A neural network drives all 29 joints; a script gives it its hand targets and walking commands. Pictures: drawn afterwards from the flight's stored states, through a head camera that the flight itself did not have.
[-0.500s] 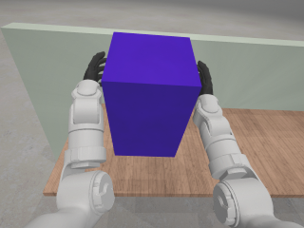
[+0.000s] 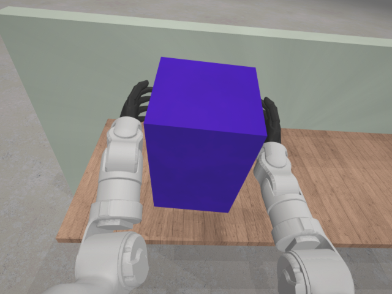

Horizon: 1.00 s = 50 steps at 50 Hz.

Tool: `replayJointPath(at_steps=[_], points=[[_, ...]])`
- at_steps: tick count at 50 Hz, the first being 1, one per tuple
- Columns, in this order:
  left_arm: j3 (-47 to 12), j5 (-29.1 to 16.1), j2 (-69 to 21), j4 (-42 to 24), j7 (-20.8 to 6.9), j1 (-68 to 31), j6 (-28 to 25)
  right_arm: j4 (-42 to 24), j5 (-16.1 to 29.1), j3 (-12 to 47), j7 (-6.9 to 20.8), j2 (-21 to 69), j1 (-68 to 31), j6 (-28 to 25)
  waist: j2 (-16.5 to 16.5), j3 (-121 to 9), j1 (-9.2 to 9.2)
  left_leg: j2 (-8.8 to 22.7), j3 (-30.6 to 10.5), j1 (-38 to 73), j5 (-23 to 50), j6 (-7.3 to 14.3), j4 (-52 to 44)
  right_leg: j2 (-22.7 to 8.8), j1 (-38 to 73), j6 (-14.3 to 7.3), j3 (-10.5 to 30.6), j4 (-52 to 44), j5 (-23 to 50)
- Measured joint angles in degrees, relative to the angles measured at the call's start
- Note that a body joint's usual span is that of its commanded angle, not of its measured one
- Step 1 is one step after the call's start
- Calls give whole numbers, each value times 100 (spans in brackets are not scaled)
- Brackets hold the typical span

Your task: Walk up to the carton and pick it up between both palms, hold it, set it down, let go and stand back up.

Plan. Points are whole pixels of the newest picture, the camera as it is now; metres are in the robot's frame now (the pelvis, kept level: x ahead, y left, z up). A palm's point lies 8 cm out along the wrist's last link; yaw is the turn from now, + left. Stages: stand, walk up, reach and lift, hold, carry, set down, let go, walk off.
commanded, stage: set down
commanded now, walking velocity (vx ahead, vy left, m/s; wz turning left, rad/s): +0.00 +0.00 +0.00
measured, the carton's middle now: (198, 145) +0.40 -0.02 +0.13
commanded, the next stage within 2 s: none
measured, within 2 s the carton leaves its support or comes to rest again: neither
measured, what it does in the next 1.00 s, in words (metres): stands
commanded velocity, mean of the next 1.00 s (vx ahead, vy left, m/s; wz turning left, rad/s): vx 0.00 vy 0.00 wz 0.00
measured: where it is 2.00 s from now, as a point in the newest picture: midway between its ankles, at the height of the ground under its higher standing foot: outside the picture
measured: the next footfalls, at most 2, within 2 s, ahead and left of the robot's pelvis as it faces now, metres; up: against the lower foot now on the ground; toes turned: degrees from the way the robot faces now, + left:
none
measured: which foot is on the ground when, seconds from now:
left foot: down 0.00-1.00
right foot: down 0.00-1.00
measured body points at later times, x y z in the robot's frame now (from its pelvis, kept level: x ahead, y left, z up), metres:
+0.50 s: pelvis +0.00 +0.01 +0.00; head -0.02 +0.04 +0.45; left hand +0.43 +0.11 +0.16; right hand +0.37 -0.17 +0.15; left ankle +0.03 +0.10 -0.75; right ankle +0.01 -0.12 -0.75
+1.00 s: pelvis +0.02 +0.01 +0.00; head +0.01 +0.05 +0.45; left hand +0.45 +0.10 +0.12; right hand +0.38 -0.17 +0.12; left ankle +0.03 +0.10 -0.75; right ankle +0.01 -0.12 -0.75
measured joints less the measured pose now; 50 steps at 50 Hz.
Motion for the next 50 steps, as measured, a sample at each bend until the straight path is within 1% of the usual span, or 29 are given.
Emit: replayJointPath(at_steps=[10,17,29,50], points=[[-4,-142,58,313,36,118,-286,98,-99,-72,-1,65,72,-79,0,-2,-11,-4,4,-112,14,11,7,-12,-90,10,-35,-25,26],[-15,-249,116,631,65,92,-476,183,-249,-241,3,151,111,-156,5,-54,-52,-20,-2,-211,28,30,10,-32,-165,27,-67,-58,55],[114,-215,126,1328,102,-126,-821,384,-557,-612,73,225,72,-234,60,-136,-89,-43,96,-300,30,83,-30,-68,-280,76,-8,-101,91],[108,-290,228,2056,115,-99,-1369,552,-891,-972,94,414,231,-467,92,-311,-189,-54,153,-560,-40,108,-37,-91,-522,113,-5,-174,75]])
